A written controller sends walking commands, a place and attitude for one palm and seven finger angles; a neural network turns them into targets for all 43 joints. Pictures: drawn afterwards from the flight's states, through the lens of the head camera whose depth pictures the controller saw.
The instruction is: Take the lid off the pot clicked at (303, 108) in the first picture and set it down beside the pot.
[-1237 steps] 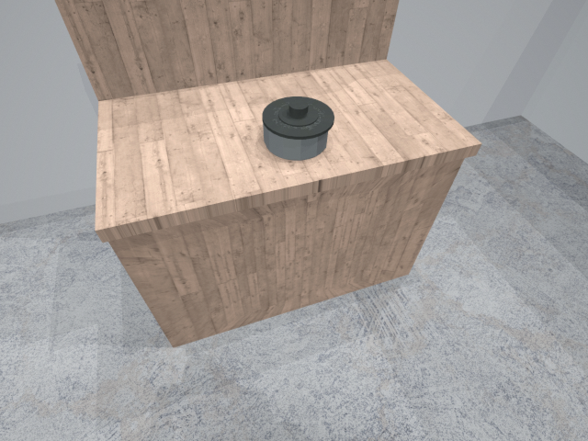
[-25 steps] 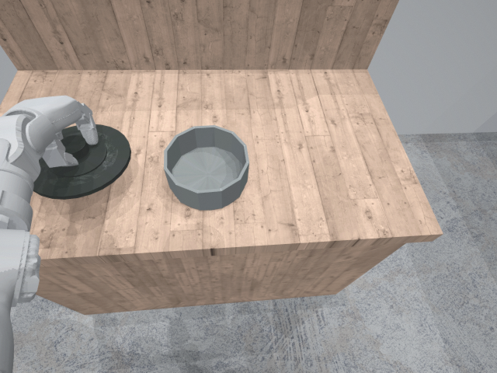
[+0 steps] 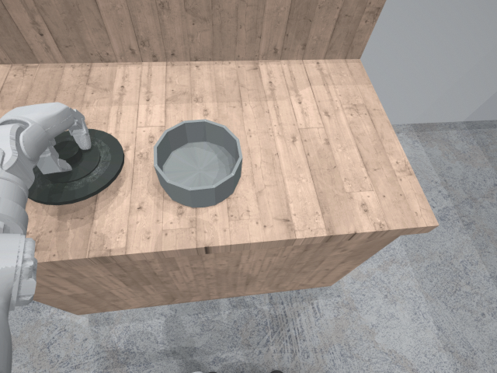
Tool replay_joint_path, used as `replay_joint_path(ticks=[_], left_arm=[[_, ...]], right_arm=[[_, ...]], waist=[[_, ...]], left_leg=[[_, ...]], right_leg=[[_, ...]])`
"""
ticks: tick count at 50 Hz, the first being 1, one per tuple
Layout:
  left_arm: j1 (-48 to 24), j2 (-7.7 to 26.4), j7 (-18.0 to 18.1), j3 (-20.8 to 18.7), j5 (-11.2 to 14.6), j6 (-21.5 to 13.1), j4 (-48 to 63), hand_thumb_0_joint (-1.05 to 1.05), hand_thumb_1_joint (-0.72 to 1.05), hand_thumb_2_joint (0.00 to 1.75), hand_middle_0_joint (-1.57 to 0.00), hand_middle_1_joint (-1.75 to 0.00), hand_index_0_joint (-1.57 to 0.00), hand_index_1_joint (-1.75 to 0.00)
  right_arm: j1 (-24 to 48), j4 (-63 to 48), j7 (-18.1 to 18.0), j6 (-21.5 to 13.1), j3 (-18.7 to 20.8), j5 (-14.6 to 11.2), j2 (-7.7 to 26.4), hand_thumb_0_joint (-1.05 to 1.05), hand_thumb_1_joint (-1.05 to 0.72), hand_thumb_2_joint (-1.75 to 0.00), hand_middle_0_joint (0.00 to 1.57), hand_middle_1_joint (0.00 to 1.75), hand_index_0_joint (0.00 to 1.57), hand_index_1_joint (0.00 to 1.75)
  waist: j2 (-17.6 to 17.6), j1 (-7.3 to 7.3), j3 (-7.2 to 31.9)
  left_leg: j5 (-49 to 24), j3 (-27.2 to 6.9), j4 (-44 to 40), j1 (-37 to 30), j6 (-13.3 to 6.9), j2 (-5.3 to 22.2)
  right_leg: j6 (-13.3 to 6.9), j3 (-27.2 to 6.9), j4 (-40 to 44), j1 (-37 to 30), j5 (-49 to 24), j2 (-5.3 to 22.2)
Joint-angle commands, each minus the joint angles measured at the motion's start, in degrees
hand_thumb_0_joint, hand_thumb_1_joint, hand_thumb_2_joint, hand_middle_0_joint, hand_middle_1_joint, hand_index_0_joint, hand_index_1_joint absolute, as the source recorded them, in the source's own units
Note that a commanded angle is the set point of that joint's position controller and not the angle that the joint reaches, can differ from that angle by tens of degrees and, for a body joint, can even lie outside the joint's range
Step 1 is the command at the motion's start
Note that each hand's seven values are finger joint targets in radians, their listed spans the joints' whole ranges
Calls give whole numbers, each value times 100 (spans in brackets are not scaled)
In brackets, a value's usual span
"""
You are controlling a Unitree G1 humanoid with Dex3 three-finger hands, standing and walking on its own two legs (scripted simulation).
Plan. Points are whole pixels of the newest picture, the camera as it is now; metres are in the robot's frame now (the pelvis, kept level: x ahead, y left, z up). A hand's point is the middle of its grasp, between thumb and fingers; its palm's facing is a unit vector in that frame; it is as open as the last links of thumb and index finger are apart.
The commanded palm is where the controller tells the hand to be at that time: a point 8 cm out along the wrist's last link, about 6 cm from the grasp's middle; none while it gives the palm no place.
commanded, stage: lower the lid onto the table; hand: left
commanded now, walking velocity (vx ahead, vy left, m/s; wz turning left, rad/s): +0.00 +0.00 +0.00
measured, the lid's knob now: (66, 153) +0.49 +0.29 +0.01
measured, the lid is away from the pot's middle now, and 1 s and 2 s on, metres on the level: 0.23 0.25 0.25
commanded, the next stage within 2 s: open the fingers wide in 0.64 s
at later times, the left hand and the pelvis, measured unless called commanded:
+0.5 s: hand (59, 173) +0.45 +0.29 +0.01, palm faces -0.50 -0.09 -0.86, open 7.5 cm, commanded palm +0.50 +0.29 +0.06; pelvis -0.01 +0.00 -0.01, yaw +0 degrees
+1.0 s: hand (54, 181) +0.45 +0.30 -0.01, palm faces -0.47 -0.12 -0.88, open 7.6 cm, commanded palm +0.47 +0.29 +0.05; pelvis -0.01 +0.01 -0.02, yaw -1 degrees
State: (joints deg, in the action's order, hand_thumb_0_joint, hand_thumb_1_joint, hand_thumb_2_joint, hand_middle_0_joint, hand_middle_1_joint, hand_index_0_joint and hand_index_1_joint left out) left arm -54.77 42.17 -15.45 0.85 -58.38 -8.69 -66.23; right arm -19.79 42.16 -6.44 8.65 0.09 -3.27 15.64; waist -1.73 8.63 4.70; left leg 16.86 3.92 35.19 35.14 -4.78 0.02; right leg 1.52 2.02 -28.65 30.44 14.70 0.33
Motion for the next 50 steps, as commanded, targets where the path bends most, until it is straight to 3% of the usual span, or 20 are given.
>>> replay_joint_path(ticks=[1, 9, 12, 15, 16, 18, 24, 28, 31, 33, 36, 37, 38, 39, 41, 44, 45, 46, 47, 50], left_arm=[[-2802, 2058, 404, -552, -9, 44, 1273, 0, 71, 90, -85, -108, -84, -105], [-2926, 2052, 372, -464, 53, 13, 1259, 0, 71, 90, -85, -108, -84, -105], [-2879, 1863, 363, -304, 61, -26, 1152, 0, 71, 90, -85, -108, -84, -105], [-2992, 2040, 367, -410, 49, -111, 1342, 0, 71, 90, -85, -108, -84, -105], [-2892, 1892, 374, -296, 52, -107, 1180, 0, 71, 90, -85, -108, -84, -105], [-2943, 2152, 394, -494, 59, -186, 1413, 0, 71, 90, -85, -108, -84, -105], [-2795, 2097, 504, -363, 23, -109, 968, 0, 71, 90, -85, -108, -84, -105], [-2894, 2446, 564, -632, -49, -160, 1286, 0, 71, 90, -85, -108, -84, -105], [-2926, 2035, 538, -348, 10, -77, 1069, 0, 71, 90, -85, -108, -84, -105], [-2806, 2297, 532, -527, -35, -94, 957, 0, 71, 90, -85, -108, -84, -105], [-2689, 2119, 494, -394, -61, -39, 641, 0, 71, 90, -85, -108, -84, -105], [-1325, 1784, 457, -561, 12, -41, 464, 0, 71, 90, -85, -108, -84, -105], [-1229, 1935, 426, -730, 62, -147, 823, 0, 70, 88, -84, -108, -82, -105], [-1322, 1940, 413, -727, 45, -209, 1122, 0, 68, 87, -82, -107, -81, -105], [-1839, 1937, 445, -639, 33, -191, 1418, 0, 65, 85, -80, -107, -78, -104], [-2277, 2293, 598, -820, -6, -110, 1405, 0, 60, 82, -75, -106, -74, -104], [-2016, 2115, 650, -691, -31, -47, 932, 0, 59, 81, -74, -106, -73, -103], [-1969, 2012, 672, -620, -22, -47, 1003, 0, 57, 80, -73, -106, -71, -103], [-1923, 1809, 677, -504, 0, -29, 903, 0, 55, 79, -71, -105, -70, -103], [-2191, 1669, 701, -406, -52, -69, 1317, 0, 51, 75, -67, -104, -66, -102]], right_arm=[[-770, -270, -88, -28, 355, 65, 1128, 0, -90, -90, 20, 30, 20, 30], [-802, -239, -128, -9, 351, 43, 1181, 0, -90, -90, 20, 30, 20, 30], [-829, -224, -151, -21, 341, 24, 1169, 0, -90, -90, 20, 30, 20, 30], [-866, -221, -175, -32, 323, 33, 1178, 0, -90, -90, 20, 30, 20, 30], [-853, -224, -175, -42, 309, 25, 1159, 0, -90, -90, 20, 30, 20, 30], [-857, -232, -201, -54, 305, 37, 1182, 0, -90, -90, 20, 30, 20, 30], [-913, -243, -199, -57, 241, 7, 1195, 0, -90, -90, 20, 30, 20, 30], [-962, -281, -217, -53, 240, 46, 1204, 0, -90, -90, 20, 30, 20, 30], [-1053, -193, -188, -47, 265, 48, 1194, 0, -90, -90, 20, 30, 20, 30], [-1069, -218, -198, -35, 240, 57, 1216, 0, -90, -90, 20, 30, 20, 30], [-1115, -218, -184, 3, 237, 61, 1218, 0, -90, -90, 20, 30, 20, 30], [-1029, -401, -61, 14, 322, 56, 1082, 0, -90, -90, 20, 30, 20, 30], [-983, -431, -11, 67, 315, 71, 1137, 0, -90, -90, 20, 30, 20, 30], [-953, -442, 15, 130, 346, 104, 1121, 0, -90, -90, 20, 30, 20, 30], [-923, -383, 52, 234, 389, 131, 1128, 0, -90, -90, 20, 30, 20, 30], [-980, -333, 13, 267, 387, 99, 1167, 0, -90, -90, 20, 30, 20, 30], [-946, -336, 13, 250, 353, 53, 1144, 0, -90, -90, 20, 30, 20, 30], [-931, -343, 17, 247, 347, 50, 1162, 0, -90, -90, 20, 30, 20, 30], [-907, -323, 38, 223, 361, 47, 1142, 0, -90, -90, 20, 30, 20, 30], [-890, -315, 77, 235, 394, 70, 1116, 0, -90, -90, 20, 30, 20, 30]], waist=[[-1065, -101, 2744], [-875, 28, 2676], [-745, 105, 2505], [-1057, 69, 2657], [-1005, 106, 2548], [-1009, 63, 2742], [-974, 133, 2454], [-1200, 72, 2950], [-1104, 192, 2772], [-1078, 159, 2779], [-836, 213, 2627], [-949, -183, 2730], [-1057, -246, 2972], [-1245, -246, 3245], [-1094, -107, 3127], [-786, 14, 2870], [-769, 13, 2502], [-652, 16, 2459], [-770, 23, 2315], [-1265, -35, 2615]], left_leg=[[-3614, -627, 128, -3024, 91, 143], [-2990, -547, 241, -2727, 11, 129], [-2693, -556, 276, -2598, -5, 128], [-2769, -600, 326, -2683, 23, 146], [-2644, -571, 356, -2574, 24, 138], [-2758, -582, 405, -2598, 9, 153], [-2208, -533, 490, -2096, 23, 128], [-2622, -579, 633, -2295, 32, 139], [-2577, -581, 709, -2249, 34, 194], [-2704, -562, 760, -2150, 20, 168], [-2412, -567, 818, -1840, 12, 145], [-2876, -563, 799, -1989, 82, 89], [-3386, -619, 789, -2268, 148, 134], [-3738, -634, 847, -2567, 175, 144], [-3542, -645, 839, -2500, 132, 180], [-3118, -657, 726, -2285, 55, 168], [-2828, -629, 708, -2048, 68, 139], [-2672, -661, 659, -2013, 72, 152], [-2557, -630, 641, -2015, 80, 171], [-3037, -779, 653, -2612, 190, 225]], right_leg=[[-418, 197, 2, 174, -1525, -368], [-390, 166, -78, 286, -1394, -359], [-384, 203, -112, 479, -1164, -385], [-408, 203, -197, 576, -1105, -383], [-412, 215, -229, 636, -1059, -396], [-418, 195, -264, 558, -1165, -379], [-414, 218, -427, 755, -908, -416], [-427, 210, -523, 705, -1127, -407], [-390, 249, -571, 989, -1008, -438], [-398, 237, -601, 940, -1104, -444], [-385, 270, -666, 1057, -953, -476], [-448, 311, -679, 835, -1089, -456], [-471, 316, -714, 766, -1273, -440], [-455, 288, -714, 809, -1373, -463], [-418, 272, -637, 876, -1301, -466], [-389, 257, -572, 816, -1189, -473], [-408, 293, -589, 953, -1000, -479], [-410, 316, -589, 990, -896, -469], [-419, 326, -577, 1107, -784, -460], [-468, 341, -577, 1345, -678, -451]])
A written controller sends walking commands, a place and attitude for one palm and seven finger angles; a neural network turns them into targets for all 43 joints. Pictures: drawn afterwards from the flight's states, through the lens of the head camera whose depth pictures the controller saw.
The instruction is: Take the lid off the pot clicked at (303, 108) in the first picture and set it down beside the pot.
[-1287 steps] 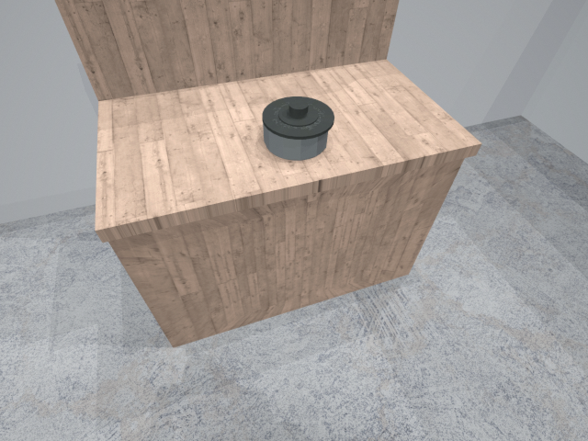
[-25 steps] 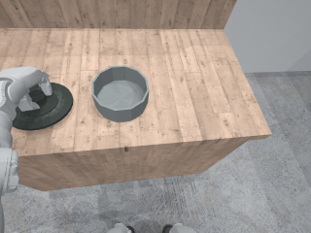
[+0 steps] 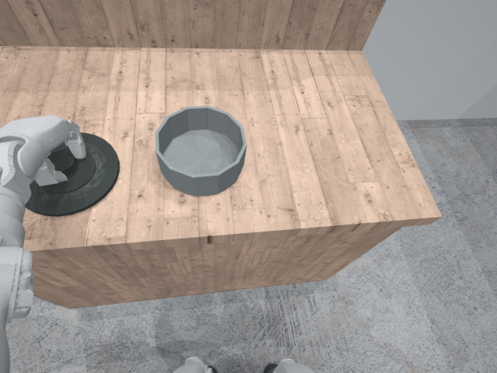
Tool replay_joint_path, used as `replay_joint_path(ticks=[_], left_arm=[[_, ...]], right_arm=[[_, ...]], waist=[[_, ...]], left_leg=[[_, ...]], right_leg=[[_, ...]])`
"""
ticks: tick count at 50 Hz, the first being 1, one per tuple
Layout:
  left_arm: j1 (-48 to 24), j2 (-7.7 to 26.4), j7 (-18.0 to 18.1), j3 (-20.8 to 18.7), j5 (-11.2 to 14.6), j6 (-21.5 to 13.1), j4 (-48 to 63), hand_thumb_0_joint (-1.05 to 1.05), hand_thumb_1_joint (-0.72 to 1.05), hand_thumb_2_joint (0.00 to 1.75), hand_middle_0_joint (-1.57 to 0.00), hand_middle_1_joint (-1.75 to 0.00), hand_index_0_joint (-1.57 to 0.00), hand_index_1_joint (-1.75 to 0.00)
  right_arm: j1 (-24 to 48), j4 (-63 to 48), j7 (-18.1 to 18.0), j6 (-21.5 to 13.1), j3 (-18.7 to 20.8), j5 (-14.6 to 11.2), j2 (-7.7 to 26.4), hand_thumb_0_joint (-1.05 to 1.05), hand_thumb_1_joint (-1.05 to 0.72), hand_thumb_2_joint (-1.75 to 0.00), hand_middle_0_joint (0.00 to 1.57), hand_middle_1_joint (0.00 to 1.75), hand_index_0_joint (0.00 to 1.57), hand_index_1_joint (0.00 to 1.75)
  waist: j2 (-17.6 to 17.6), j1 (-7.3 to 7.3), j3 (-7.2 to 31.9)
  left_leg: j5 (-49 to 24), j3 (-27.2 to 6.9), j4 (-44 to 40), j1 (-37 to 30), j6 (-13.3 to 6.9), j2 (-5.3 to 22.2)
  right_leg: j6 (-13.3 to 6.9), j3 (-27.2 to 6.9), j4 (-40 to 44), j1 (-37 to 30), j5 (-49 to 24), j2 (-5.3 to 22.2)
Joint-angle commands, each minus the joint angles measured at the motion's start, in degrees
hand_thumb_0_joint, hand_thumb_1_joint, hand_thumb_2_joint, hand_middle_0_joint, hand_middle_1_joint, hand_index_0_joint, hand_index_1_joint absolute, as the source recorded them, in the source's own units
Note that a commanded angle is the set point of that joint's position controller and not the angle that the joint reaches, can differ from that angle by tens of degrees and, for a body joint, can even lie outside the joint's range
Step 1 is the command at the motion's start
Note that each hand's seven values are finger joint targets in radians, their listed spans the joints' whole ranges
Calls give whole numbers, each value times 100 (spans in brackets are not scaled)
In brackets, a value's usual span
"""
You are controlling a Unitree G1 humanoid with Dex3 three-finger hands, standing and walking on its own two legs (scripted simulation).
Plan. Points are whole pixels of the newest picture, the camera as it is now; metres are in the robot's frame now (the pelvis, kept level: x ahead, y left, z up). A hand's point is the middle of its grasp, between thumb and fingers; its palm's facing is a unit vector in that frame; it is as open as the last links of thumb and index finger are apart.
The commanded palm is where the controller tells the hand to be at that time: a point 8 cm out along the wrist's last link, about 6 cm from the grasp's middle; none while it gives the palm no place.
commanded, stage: open the fingers wide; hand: left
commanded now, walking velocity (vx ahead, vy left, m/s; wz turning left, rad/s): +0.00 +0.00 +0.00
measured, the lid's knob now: (62, 163) +0.48 +0.30 -0.02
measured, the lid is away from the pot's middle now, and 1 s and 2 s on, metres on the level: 0.25 0.25 0.25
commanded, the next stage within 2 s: raise the empty hand in 0.84 s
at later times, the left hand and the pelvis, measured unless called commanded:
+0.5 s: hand (53, 165) +0.45 +0.29 +0.02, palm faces -0.45 -0.10 -0.89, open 9.1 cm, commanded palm +0.48 +0.28 +0.07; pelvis -0.01 +0.01 +0.00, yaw +0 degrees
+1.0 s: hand (53, 165) +0.45 +0.29 +0.02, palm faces -0.45 -0.10 -0.89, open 11.0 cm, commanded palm +0.48 +0.28 +0.08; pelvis -0.01 +0.01 +0.00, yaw +0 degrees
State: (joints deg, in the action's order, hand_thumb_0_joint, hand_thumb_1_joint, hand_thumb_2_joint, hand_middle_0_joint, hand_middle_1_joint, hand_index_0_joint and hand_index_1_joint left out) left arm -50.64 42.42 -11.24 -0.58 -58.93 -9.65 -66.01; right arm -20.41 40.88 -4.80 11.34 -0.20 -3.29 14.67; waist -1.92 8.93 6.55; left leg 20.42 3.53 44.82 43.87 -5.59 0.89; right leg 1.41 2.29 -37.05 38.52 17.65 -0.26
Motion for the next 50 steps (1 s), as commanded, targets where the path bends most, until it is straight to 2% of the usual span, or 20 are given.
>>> replay_joint_path(ticks=[1, 6, 8, 9, 12, 16, 18, 20, 21, 22, 24, 27, 29, 31, 34, 38, 40, 42, 47, 50], left_arm=[[-2521, 1563, 287, -232, -11, 34, 1295, 0, 49, 75, -66, -104, -65, -102], [-2874, 1522, 310, -142, 39, 138, 1240, 0, 40, 70, -59, -102, -58, -100], [-2891, 1218, 308, 47, 70, 176, 1072, 0, 37, 69, -56, -101, -56, -100], [-3001, 1362, 312, -46, 46, 163, 1246, 0, 35, 68, -55, -101, -54, -99], [-2721, 1334, 325, -41, 56, 211, 804, 0, 30, 66, -51, -99, -50, -98], [-3082, 1056, 320, 123, 19, 225, 1367, 0, 23, 63, -46, -98, -45, -97], [-2774, 1356, 328, -138, 43, 213, 1072, 0, 19, 61, -43, -97, -43, -96], [-2584, 1161, 340, 30, 80, 321, 531, 0, 16, 60, -41, -95, -40, -95], [-2784, 1284, 360, 12, 57, 340, 716, 0, 14, 60, -40, -95, -39, -94], [-2902, 1201, 378, 111, 16, 381, 693, 0, 12, 60, -38, -94, -38, -94], [-3192, 1294, 404, 0, -65, 326, 1329, 0, 8, 59, -36, -93, -36, -93], [-2660, 1396, 400, -190, -19, 304, 1028, 0, 3, 57, -32, -91, -32, -91], [-2536, 1329, 378, -107, 45, 340, 661, 0, 2, 57, -32, -91, -32, -91], [-2660, 1342, 395, -45, 28, 408, 647, 0, 2, 59, -33, -90, -33, -90], [-2897, 1096, 368, 92, -42, 324, 1078, 0, 1, 59, -33, -90, -33, -90], [-2796, 1225, 312, -18, 62, 280, 941, 0, 2, 59, -33, -90, -33, -90], [-2774, 1054, 319, 180, 50, 340, 542, 0, 1, 59, -33, -90, -33, -90], [-2782, 1175, 338, 128, 12, 365, 439, 0, 1, 59, -33, -90, -33, -90], [-3205, 1383, 341, -20, -44, 255, 1173, 0, 2, 58, -33, -90, -33, -90], [-3027, 1501, 311, -155, 17, 269, 1072, 0, 2, 58, -33, -90, -33, -90]], right_arm=[[-808, -210, -73, -31, 432, 81, 1197, 0, -90, -90, 20, 30, 20, 30], [-818, -213, -77, -50, 416, 61, 1235, 0, -90, -90, 20, 30, 20, 30], [-839, -193, -69, -107, 421, 52, 1236, 0, -90, -90, 20, 30, 20, 30], [-857, -187, -76, -111, 429, 76, 1242, 0, -90, -90, 20, 30, 20, 30], [-818, -237, -92, -121, 384, 49, 1238, 0, -90, -90, 20, 30, 20, 30], [-863, -206, -44, -143, 461, 91, 1207, 0, -90, -90, 20, 30, 20, 30], [-870, -225, -52, -151, 423, 69, 1227, 0, -90, -90, 20, 30, 20, 30], [-853, -226, -59, -139, 386, 62, 1224, 0, -90, -90, 20, 30, 20, 30], [-844, -230, -67, -138, 370, 59, 1261, 0, -90, -90, 20, 30, 20, 30], [-840, -223, -55, -156, 366, 42, 1246, 0, -90, -90, 20, 30, 20, 30], [-896, -230, -43, -167, 432, 90, 1230, 0, -90, -90, 20, 30, 20, 30], [-874, -264, -41, -164, 420, 85, 1193, 0, -90, -90, 20, 30, 20, 30], [-887, -248, -47, -161, 387, 78, 1219, 0, -90, -90, 20, 30, 20, 30], [-886, -248, -37, -166, 375, 52, 1251, 0, -90, -90, 20, 30, 20, 30], [-926, -221, -29, -171, 460, 86, 1220, 0, -90, -90, 20, 30, 20, 30], [-917, -211, -52, -185, 427, 74, 1222, 0, -90, -90, 20, 30, 20, 30], [-928, -164, -56, -184, 386, 61, 1245, 0, -90, -90, 20, 30, 20, 30], [-938, -179, -74, -208, 375, 39, 1260, 0, -90, -90, 20, 30, 20, 30], [-988, -217, -126, -256, 416, 72, 1234, 0, -90, -90, 20, 30, 20, 30], [-996, -217, -122, -257, 410, 71, 1215, 0, -90, -90, 20, 30, 20, 30]], waist=[[-1268, -71, 2443], [-842, 18, 2482], [-852, 64, 2308], [-934, 40, 2471], [-683, 49, 2184], [-1173, 0, 2586], [-885, -37, 2478], [-502, 49, 2112], [-448, 49, 2157], [-684, 40, 2051], [-1244, -42, 2552], [-1008, -89, 2558], [-526, -7, 2286], [-480, -5, 2085], [-1026, 0, 2412], [-854, 3, 2272], [-639, 91, 1895], [-455, 96, 1805], [-1132, 39, 2567], [-1055, -1, 2652]], left_leg=[[-3517, -752, -293, -3567, 293, 144], [-2916, -788, -362, -3331, 215, 130], [-2960, -824, -367, -3360, 235, 154], [-2953, -865, -387, -3492, 250, 169], [-2680, -791, -368, -3129, 222, 115], [-3208, -978, -376, -3806, 354, 200], [-3235, -950, -335, -3578, 343, 171], [-2625, -814, -361, -3051, 232, 116], [-2333, -812, -436, -2913, 206, 105], [-2254, -791, -458, -2890, 219, 97], [-2956, -965, -464, -3595, 366, 165], [-3328, -899, -364, -3551, 383, 150], [-2893, -806, -383, -3113, 258, 102], [-2380, -789, -508, -2854, 220, 91], [-2933, -941, -477, -3584, 341, 170], [-2792, -866, -484, -3347, 281, 138], [-2340, -829, -507, -3010, 235, 130], [-1918, -781, -533, -2777, 169, 93], [-2604, -865, -450, -3486, 267, 126], [-2981, -876, -400, -3539, 310, 130]], right_leg=[[-455, 319, 268, 576, -981, -403], [-424, 277, 286, 431, -894, -386], [-434, 294, 274, 641, -811, -376], [-424, 295, 280, 619, -756, -390], [-430, 298, 257, 556, -746, -385], [-454, 307, 285, 779, -686, -393], [-460, 301, 257, 634, -791, -392], [-413, 289, 280, 545, -715, -398], [-413, 275, 291, 455, -663, -390], [-445, 279, 288, 525, -599, -379], [-473, 294, 271, 657, -660, -380], [-465, 300, 254, 466, -898, -399], [-419, 262, 300, 335, -925, -406], [-429, 272, 334, 313, -739, -388], [-460, 293, 342, 645, -676, -396], [-462, 264, 361, 511, -736, -381], [-441, 294, 352, 649, -544, -402], [-440, 272, 376, 572, -433, -400], [-473, 255, 310, 556, -672, -380], [-451, 265, 312, 437, -844, -394]])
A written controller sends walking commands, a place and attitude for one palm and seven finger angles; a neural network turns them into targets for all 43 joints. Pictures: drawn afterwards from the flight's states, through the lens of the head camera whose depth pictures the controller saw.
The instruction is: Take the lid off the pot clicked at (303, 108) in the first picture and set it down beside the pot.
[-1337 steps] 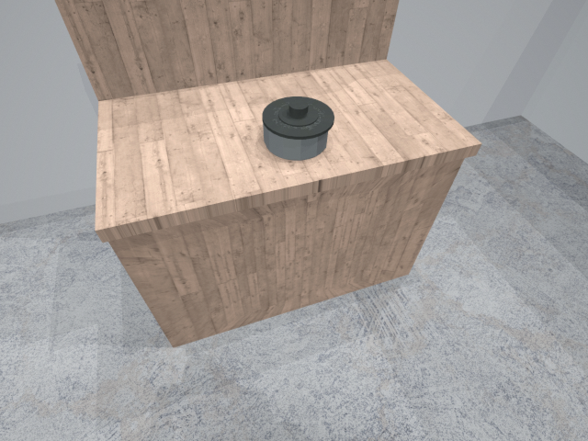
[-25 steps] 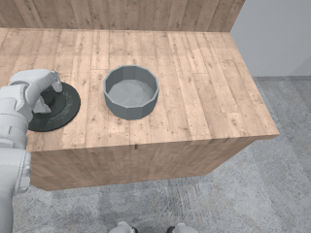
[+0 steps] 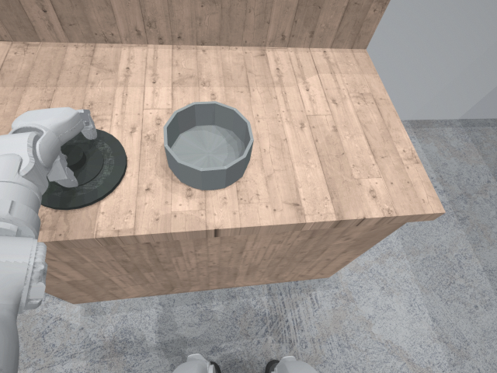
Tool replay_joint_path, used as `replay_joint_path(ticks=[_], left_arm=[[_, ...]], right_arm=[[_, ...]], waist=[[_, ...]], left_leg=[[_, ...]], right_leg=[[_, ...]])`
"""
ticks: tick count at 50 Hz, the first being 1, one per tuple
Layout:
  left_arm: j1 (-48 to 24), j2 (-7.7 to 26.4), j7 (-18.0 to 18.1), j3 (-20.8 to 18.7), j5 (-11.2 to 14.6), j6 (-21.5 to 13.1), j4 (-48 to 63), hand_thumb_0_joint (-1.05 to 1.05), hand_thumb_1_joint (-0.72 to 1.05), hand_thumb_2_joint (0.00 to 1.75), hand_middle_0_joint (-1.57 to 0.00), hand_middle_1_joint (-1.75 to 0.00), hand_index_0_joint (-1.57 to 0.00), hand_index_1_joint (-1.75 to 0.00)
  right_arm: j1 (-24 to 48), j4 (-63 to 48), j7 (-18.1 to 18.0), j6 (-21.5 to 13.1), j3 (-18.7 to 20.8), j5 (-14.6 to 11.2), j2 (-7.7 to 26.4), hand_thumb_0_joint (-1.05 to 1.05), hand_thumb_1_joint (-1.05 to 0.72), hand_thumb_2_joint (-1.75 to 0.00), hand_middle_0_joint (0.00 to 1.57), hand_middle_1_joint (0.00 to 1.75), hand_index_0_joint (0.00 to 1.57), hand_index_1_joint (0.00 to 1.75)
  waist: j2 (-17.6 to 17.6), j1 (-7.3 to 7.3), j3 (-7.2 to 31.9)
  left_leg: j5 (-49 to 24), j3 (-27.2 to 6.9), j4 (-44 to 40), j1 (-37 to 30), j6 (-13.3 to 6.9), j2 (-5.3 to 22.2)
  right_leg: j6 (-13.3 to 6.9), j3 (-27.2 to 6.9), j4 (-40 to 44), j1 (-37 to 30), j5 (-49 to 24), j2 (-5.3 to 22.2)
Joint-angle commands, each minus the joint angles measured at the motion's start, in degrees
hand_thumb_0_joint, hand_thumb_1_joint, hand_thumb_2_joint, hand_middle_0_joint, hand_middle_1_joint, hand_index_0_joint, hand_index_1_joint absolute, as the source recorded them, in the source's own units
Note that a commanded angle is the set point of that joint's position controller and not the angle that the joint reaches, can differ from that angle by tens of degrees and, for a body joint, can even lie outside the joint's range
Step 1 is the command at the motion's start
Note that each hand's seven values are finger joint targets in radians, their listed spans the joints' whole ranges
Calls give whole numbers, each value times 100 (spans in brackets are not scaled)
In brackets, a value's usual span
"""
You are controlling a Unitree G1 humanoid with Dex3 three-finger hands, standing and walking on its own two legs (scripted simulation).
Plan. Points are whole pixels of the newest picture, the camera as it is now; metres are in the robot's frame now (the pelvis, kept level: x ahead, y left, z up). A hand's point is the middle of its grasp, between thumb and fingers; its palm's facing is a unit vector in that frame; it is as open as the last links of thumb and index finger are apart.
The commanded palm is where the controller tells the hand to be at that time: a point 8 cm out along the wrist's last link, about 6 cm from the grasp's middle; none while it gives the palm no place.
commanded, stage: raise the empty hand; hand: left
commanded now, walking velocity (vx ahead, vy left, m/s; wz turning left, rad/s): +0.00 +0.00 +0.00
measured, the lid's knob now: (70, 157) +0.49 +0.29 -0.02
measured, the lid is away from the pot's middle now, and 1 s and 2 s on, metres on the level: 0.25 0.25 0.25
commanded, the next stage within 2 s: draw the hand back to the body in 1.24 s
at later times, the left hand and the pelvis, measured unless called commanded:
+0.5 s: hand (49, 130) +0.48 +0.28 +0.07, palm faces -0.42 -0.12 -0.90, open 11.0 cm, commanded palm +0.50 +0.27 +0.13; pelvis +0.02 +0.00 +0.01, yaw +0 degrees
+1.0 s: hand (30, 108) +0.47 +0.28 +0.13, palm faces -0.39 -0.09 -0.92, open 11.0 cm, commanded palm +0.49 +0.28 +0.19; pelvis +0.01 -0.01 +0.02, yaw +2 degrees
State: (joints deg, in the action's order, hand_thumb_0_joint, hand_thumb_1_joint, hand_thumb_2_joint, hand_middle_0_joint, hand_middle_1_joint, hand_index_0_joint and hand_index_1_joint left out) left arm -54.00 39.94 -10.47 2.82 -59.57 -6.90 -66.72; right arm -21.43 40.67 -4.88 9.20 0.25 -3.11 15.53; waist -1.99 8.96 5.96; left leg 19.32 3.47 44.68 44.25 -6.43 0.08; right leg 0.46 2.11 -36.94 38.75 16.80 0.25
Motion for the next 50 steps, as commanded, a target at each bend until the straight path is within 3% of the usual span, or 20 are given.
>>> replay_joint_path(ticks=[1, 5, 9, 10, 12, 14, 15, 19, 23, 25, 26, 29, 32, 35, 36, 38, 39, 42, 47, 50], left_arm=[[-2723, 1778, 246, -492, 84, 29, 1101, 0, 2, 58, -33, -90, -33, -90], [-2711, 1739, 226, -403, 61, 160, 912, 0, 2, 58, -33, -90, -33, -90], [-2764, 1515, 61, -269, 125, 165, 1164, 0, 2, 58, -33, -90, -33, -90], [-2703, 1225, -6, -45, 165, 205, 900, 0, 2, 58, -33, -90, -33, -90], [-2822, 1338, -97, -90, 218, 198, 933, 0, 2, 58, -33, -90, -33, -90], [-2898, 1886, -117, -449, 178, 114, 1135, 0, 2, 58, -33, -90, -33, -90], [-2955, 1651, -134, -279, 194, 116, 1103, 0, 2, 58, -33, -90, -33, -90], [-2822, 1617, -140, -338, 165, 30, 1428, 0, 2, 58, -33, -90, -33, -90], [-2444, 1536, -194, -287, 317, 144, 823, 0, 2, 58, -33, -90, -33, -90], [-2782, 1820, -173, -422, 250, 162, 1265, 0, 2, 58, -33, -90, -33, -90], [-2996, 1651, -177, -308, 217, 145, 1648, 0, 2, 58, -33, -90, -33, -90], [-2889, 1660, -239, -400, 268, 93, 1750, 0, 2, 58, -33, -90, -33, -90], [-2487, 1436, -316, -196, 404, 213, 1015, 0, 2, 58, -33, -90, -33, -90], [-3103, 1314, -369, -24, 331, 236, 1669, 0, 2, 58, -33, -90, -33, -90], [-3222, 1401, -372, -122, 302, 204, 1999, 0, 2, 58, -33, -90, -33, -90], [-3078, 1368, -440, -134, 366, 165, 1870, 0, 2, 58, -33, -90, -33, -90], [-2998, 1612, -449, -314, 373, 182, 1736, 0, 2, 58, -33, -90, -33, -90], [-2874, 1554, -495, -173, 457, 301, 1228, 0, 2, 58, -33, -90, -33, -90], [-3469, 1511, -570, -47, 321, 306, 1680, 0, 2, 58, -33, -90, -33, -90], [-3284, 1890, -646, -339, 380, 277, 1458, 0, 2, 58, -33, -90, -33, -90]], right_arm=[[-882, -204, -123, -28, 346, 43, 1145, 0, -90, -90, 20, 30, 20, 30], [-861, -182, -85, -50, 322, 13, 1149, 0, -90, -90, 20, 30, 20, 30], [-858, -194, -60, -43, 373, 4, 1114, 0, -90, -90, 20, 30, 20, 30], [-829, -172, -46, -42, 369, -9, 1110, 0, -90, -90, 20, 30, 20, 30], [-819, -144, -50, -39, 365, -14, 1129, 0, -90, -90, 20, 30, 20, 30], [-840, -213, -114, -37, 327, -24, 1148, 0, -90, -90, 20, 30, 20, 30], [-803, -202, -117, -56, 328, -26, 1121, 0, -90, -90, 20, 30, 20, 30], [-760, -229, -103, -67, 367, -7, 1069, 0, -90, -90, 20, 30, 20, 30], [-648, -254, -51, -79, 313, -46, 1107, 0, -90, -90, 20, 30, 20, 30], [-613, -306, -60, -60, 319, -45, 1101, 0, -90, -90, 20, 30, 20, 30], [-602, -326, -58, -57, 356, -29, 1066, 0, -90, -90, 20, 30, 20, 30], [-592, -321, -41, -57, 386, 2, 1032, 0, -90, -90, 20, 30, 20, 30], [-453, -322, -37, -54, 318, -70, 1062, 0, -90, -90, 20, 30, 20, 30], [-397, -321, -7, -63, 343, -51, 1044, 0, -90, -90, 20, 30, 20, 30], [-401, -362, -6, -65, 370, -37, 1015, 0, -90, -90, 20, 30, 20, 30], [-352, -389, -12, -86, 353, -33, 1017, 0, -90, -90, 20, 30, 20, 30], [-356, -374, -26, -68, 330, -34, 1019, 0, -90, -90, 20, 30, 20, 30], [-239, -400, -70, -107, 259, -93, 1069, 0, -90, -90, 20, 30, 20, 30], [-226, -421, -106, -188, 278, -79, 1041, 0, -90, -90, 20, 30, 20, 30], [-242, -418, -139, -221, 251, -67, 1060, 0, -90, -90, 20, 30, 20, 30]], waist=[[-863, 20, 2620], [-955, -25, 2404], [-1015, -39, 2594], [-990, 25, 2320], [-785, 43, 2218], [-654, -30, 2449], [-786, -1, 2376], [-1051, -98, 2512], [-485, -139, 1960], [-694, -180, 2291], [-816, -148, 2572], [-901, -144, 2581], [-321, -130, 1878], [-950, -147, 2084], [-952, -175, 2344], [-903, -173, 2219], [-763, -196, 2218], [-157, -180, 1744], [-718, -160, 2021], [-475, -210, 2010]], left_leg=[[-2767, -865, -420, -3459, 373, 204], [-2712, -807, -482, -3350, 377, 194], [-3222, -879, -515, -3784, 420, 213], [-3124, -821, -504, -3696, 403, 220], [-2704, -784, -596, -3535, 319, 213], [-2808, -809, -667, -3512, 305, 158], [-2853, -761, -672, -3549, 298, 168], [-3675, -886, -713, -4076, 448, 220], [-2935, -708, -850, -3400, 294, 157], [-3068, -721, -933, -3592, 300, 132], [-3430, -800, -943, -3972, 353, 166], [-4037, -876, -904, -4386, 408, 208], [-2989, -721, -1080, -3665, 264, 150], [-3333, -800, -1158, -4148, 339, 178], [-3615, -897, -1160, -4424, 386, 193], [-3735, -859, -1138, -4407, 361, 181], [-3558, -840, -1174, -4306, 324, 151], [-2347, -661, -1395, -3566, 182, 83], [-2742, -752, -1434, -4133, 229, 97], [-2647, -682, -1435, -3955, 169, 52]], right_leg=[[-346, 280, 324, 367, -781, -451], [-358, 302, 371, 310, -798, -448], [-350, 301, 466, 249, -947, -461], [-342, 304, 500, 358, -896, -453], [-322, 287, 580, 235, -816, -445], [-333, 246, 569, -108, -995, -438], [-337, 253, 587, -67, -1038, -427], [-352, 282, 663, -23, -1152, -442], [-340, 232, 773, -368, -1190, -390], [-352, 210, 809, -626, -1331, -376], [-344, 227, 836, -583, -1408, -386], [-316, 232, 925, -530, -1478, -410], [-299, 236, 1031, -681, -1252, -371], [-342, 234, 1075, -592, -1261, -346], [-344, 243, 1092, -648, -1303, -360], [-343, 206, 1150, -693, -1392, -348], [-330, 203, 1159, -870, -1423, -354], [-311, 186, 1239, -1176, -1244, -303], [-346, 198, 1301, -1052, -1216, -293], [-321, 158, 1340, -1339, -1402, -283]])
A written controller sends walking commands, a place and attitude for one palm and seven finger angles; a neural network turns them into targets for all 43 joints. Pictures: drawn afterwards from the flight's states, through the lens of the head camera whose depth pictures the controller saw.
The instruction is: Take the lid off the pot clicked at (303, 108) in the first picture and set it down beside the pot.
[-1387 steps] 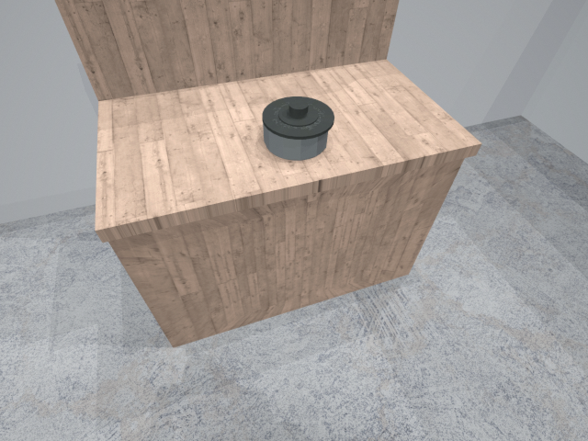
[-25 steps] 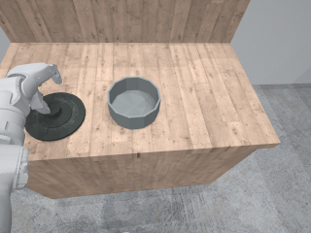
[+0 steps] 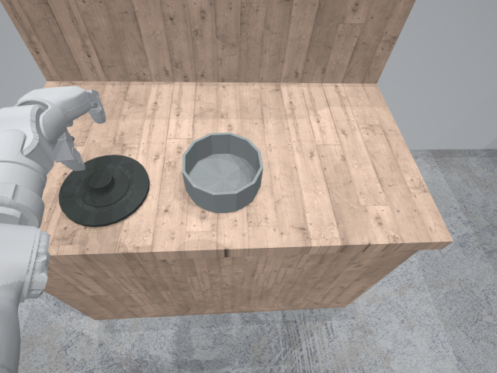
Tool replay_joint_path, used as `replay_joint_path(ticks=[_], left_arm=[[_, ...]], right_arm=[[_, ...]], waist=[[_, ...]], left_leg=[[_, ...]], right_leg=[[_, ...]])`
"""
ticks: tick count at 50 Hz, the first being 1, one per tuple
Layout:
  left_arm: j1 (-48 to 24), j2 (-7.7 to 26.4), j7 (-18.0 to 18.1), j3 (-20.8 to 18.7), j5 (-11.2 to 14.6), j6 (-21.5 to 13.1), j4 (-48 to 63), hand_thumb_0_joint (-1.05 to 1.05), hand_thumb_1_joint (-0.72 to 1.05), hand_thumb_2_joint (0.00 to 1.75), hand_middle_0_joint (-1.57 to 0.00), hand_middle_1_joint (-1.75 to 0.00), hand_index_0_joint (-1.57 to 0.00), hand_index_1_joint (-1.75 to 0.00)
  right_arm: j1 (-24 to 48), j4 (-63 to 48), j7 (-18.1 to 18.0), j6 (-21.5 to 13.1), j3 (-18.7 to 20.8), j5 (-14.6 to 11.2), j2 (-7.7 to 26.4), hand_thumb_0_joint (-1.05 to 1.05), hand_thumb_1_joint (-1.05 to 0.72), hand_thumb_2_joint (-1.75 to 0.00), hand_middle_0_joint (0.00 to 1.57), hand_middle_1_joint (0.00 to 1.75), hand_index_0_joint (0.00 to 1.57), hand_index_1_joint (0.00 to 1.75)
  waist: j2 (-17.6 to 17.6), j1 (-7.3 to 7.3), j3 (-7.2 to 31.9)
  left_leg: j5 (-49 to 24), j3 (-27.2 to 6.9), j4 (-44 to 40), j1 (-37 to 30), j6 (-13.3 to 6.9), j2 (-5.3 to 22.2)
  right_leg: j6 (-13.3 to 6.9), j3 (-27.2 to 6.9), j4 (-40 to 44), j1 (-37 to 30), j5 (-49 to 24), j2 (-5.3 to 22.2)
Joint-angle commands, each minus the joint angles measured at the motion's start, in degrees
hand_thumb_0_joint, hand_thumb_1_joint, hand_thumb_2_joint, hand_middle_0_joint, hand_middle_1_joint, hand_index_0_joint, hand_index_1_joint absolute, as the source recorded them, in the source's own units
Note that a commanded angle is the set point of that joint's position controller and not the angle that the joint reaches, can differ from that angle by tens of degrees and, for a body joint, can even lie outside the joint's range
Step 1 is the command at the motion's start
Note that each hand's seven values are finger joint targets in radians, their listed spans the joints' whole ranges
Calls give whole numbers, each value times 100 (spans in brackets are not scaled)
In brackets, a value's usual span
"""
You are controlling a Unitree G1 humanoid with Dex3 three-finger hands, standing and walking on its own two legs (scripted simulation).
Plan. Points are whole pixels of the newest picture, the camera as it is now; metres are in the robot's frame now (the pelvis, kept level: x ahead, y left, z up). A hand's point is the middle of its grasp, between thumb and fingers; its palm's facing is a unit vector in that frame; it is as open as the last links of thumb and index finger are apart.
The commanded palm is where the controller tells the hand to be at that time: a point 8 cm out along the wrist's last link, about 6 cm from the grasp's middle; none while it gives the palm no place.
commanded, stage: raise the empty hand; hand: left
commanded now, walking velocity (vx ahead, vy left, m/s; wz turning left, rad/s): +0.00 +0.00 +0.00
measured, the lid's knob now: (101, 181) +0.49 +0.28 -0.04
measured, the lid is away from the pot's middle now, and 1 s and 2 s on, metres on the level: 0.25 0.25 0.25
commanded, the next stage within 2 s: draw the hand back to the body in 0.24 s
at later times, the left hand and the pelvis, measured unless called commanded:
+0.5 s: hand (66, 135) +0.46 +0.27 +0.12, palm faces -0.39 -0.08 -0.92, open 11.0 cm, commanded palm +0.45 +0.27 +0.17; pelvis +0.00 -0.01 +0.00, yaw +0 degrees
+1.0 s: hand (95, 143) +0.42 +0.21 +0.14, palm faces +0.12 -0.87 -0.49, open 11.0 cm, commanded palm +0.37 +0.26 +0.18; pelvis +0.01 -0.02 +0.01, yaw +1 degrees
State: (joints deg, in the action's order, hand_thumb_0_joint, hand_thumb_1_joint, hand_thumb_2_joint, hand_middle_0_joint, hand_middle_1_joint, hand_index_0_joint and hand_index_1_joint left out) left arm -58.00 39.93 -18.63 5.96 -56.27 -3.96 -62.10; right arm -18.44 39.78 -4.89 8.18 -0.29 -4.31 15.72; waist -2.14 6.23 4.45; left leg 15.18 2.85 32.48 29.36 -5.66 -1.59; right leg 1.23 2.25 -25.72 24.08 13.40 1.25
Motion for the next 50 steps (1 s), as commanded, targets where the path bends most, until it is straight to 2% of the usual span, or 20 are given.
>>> replay_joint_path(ticks=[1, 4, 12, 15, 16, 20, 26, 30, 32, 33, 36, 39, 41, 42, 43, 44, 45, 48, 49, 50], left_arm=[[-2812, 2051, 157, -749, 50, -22, 981, 0, 2, 58, -33, -90, -33, -90], [-2854, 1554, 51, -360, 66, 15, 959, 0, 2, 58, -33, -90, -33, -90], [-2632, 1759, -152, -445, 134, -9, 775, 0, 2, 58, -33, -90, -33, -90], [-3144, 1691, -119, -433, 70, -148, 1711, 0, 2, 58, -33, -90, -33, -90], [-3016, 1830, -103, -613, 74, -198, 1804, 0, 2, 58, -33, -90, -33, -90], [-1949, 1882, -100, -762, 239, -184, 881, 0, 2, 58, -33, -90, -33, -90], [-2372, 1921, 15, -851, 156, -229, 2409, 0, 2, 58, -33, -90, -33, -90], [-1673, 2069, 35, -1122, 347, -206, 2116, 0, 2, 58, -33, -90, -33, -90], [-1270, 1550, 15, -737, 402, -101, 1771, 0, 2, 58, -33, -90, -33, -90], [-1316, 1578, -3, -751, 420, -98, 1932, 0, 2, 58, -33, -90, -33, -90], [-1554, 1508, -3, -652, 347, -78, 2915, 0, 2, 58, -33, -90, -33, -90], [-1129, 1850, 0, -1040, 452, -112, 3258, 0, 2, 58, -33, -90, -33, -90], [-666, 1984, 13, -1251, 536, -82, 3042, 0, 2, 58, -33, -90, -33, -90], [-723, -170, 789, -1442, 4041, -310, 3062, 0, 2, 58, -33, -90, -33, -90], [-505, -242, 1122, -1211, 4414, -441, 3161, 0, 2, 58, -33, -90, -33, -90], [-308, -520, 1330, -1033, 4489, -443, 3268, 0, 2, 58, -33, -90, -33, -90], [100, -203, 1525, -1569, 4931, -423, 3190, 0, 2, 58, -33, -90, -33, -90], [-340, 647, 1982, -2376, 5333, -558, 4202, 0, 4, 59, -32, -89, -32, -89], [-619, 772, 2104, -2526, 5369, -647, 4810, 0, 6, 60, -32, -87, -32, -87], [-337, 524, 2191, -2480, 5406, -641, 4697, 0, 8, 61, -32, -86, -32, -86]], right_arm=[[-521, -361, -157, -115, 280, 44, 1046, 0, -90, -90, 20, 30, 20, 30], [-485, -332, -129, -120, 304, 54, 1030, 0, -90, -90, 20, 30, 20, 30], [-390, -374, -120, -37, 285, 20, 1064, 0, -90, -90, 20, 30, 20, 30], [-385, -398, -91, 26, 365, 75, 1000, 0, -90, -90, 20, 30, 20, 30], [-398, -417, -88, 36, 382, 88, 981, 0, -90, -90, 20, 30, 20, 30], [-251, -469, -47, 100, 293, 39, 998, 0, -90, -90, 20, 30, 20, 30], [1, -711, 11, 166, 350, 76, 919, 0, -90, -90, 20, 30, 20, 30], [162, -769, 22, 182, 310, 45, 935, 0, -90, -90, 20, 30, 20, 30], [312, -810, 51, 178, 274, 11, 895, 0, -90, -90, 20, 30, 20, 30], [339, -821, 79, 164, 285, 0, 936, 0, -90, -90, 20, 30, 20, 30], [533, -986, 112, 194, 286, 1, 877, 0, -90, -90, 20, 30, 20, 30], [610, -1077, 118, 185, 271, 18, 867, 0, -90, -90, 20, 30, 20, 30], [688, -1107, 119, 197, 223, -7, 861, 0, -90, -90, 20, 30, 20, 30], [-134, -1265, 55, -59, 132, -71, 410, 0, -90, -90, 20, 30, 20, 30], [247, -1206, 6, -219, 47, -79, 591, 0, -90, -90, 20, 30, 20, 30], [365, -1223, -32, -308, 37, -78, 567, 0, -90, -90, 20, 30, 20, 30], [383, -1223, -74, -373, 70, -24, 682, 0, -90, -90, 20, 30, 20, 30], [510, -1092, -64, -607, 25, 82, 815, 0, -90, -90, 20, 30, 20, 30], [525, -1117, -52, -717, 18, 119, 761, 0, -90, -90, 20, 30, 20, 30], [572, -1070, -47, -798, 7, 151, 706, 0, -90, -90, 20, 30, 20, 30]], waist=[[-370, 26, 2222], [-426, 87, 2094], [-163, 51, 1830], [-794, 51, 2480], [-747, 10, 2622], [-277, -72, 1829], [-725, -137, 2553], [-283, -202, 2181], [-127, -198, 1652], [-156, -229, 1595], [-470, -253, 2092], [-413, -315, 2248], [-162, -387, 2001], [99, -28, 1094], [217, -169, 965], [110, -160, 862], [336, -288, 949], [-275, -425, 1413], [-712, -433, 1723], [-931, -441, 1455]], left_leg=[[-2176, -582, -257, -2344, 80, 188], [-2400, -551, -254, -2429, 92, 209], [-2051, -480, -331, -2063, 51, 165], [-3104, -622, -235, -2915, 108, 218], [-3382, -657, -192, -3074, 105, 237], [-2631, -509, -326, -2226, 64, 187], [-3203, -646, -380, -2981, 72, 203], [-2791, -609, -496, -2680, 19, 186], [-2241, -522, -597, -2329, 34, 168], [-2249, -537, -625, -2291, 47, 186], [-2588, -641, -620, -2821, 49, 169], [-2795, -680, -600, -2924, 27, 155], [-2699, -663, -651, -2662, 26, 140], [-1828, -677, -715, -3337, 224, 533], [-1307, -981, -974, -3560, 229, 671], [-895, -1084, -1132, -3665, 272, 740], [-795, -986, -1119, -3467, 245, 705], [-1714, -768, -954, -3417, 332, 571], [-2121, -761, -967, -3576, 399, 545], [-2342, -782, -914, -3567, 445, 561]], right_leg=[[-399, 130, 213, -72, -1176, -376], [-388, 162, 250, 63, -1277, -380], [-379, 161, 290, -172, -1280, -364], [-392, 172, 280, -31, -1485, -388], [-381, 171, 284, -59, -1561, -404], [-376, 177, 300, -262, -1457, -359], [-397, 155, 371, -447, -1582, -339], [-376, 159, 435, -641, -1510, -296], [-377, 186, 480, -547, -1284, -282], [-403, 165, 498, -556, -1285, -250], [-411, 159, 490, -598, -1306, -256], [-397, 126, 515, -842, -1437, -256], [-389, 165, 504, -1000, -1507, -239], [-496, 270, 551, -542, -919, -155], [-517, 158, 675, -438, -544, -160], [-498, 145, 715, -334, -242, -145], [-502, 105, 767, -612, -359, -105], [-504, 19, 710, -1204, -1011, -38], [-496, 18, 692, -1380, -1218, -55], [-512, 49, 666, -1310, -1250, -57]])
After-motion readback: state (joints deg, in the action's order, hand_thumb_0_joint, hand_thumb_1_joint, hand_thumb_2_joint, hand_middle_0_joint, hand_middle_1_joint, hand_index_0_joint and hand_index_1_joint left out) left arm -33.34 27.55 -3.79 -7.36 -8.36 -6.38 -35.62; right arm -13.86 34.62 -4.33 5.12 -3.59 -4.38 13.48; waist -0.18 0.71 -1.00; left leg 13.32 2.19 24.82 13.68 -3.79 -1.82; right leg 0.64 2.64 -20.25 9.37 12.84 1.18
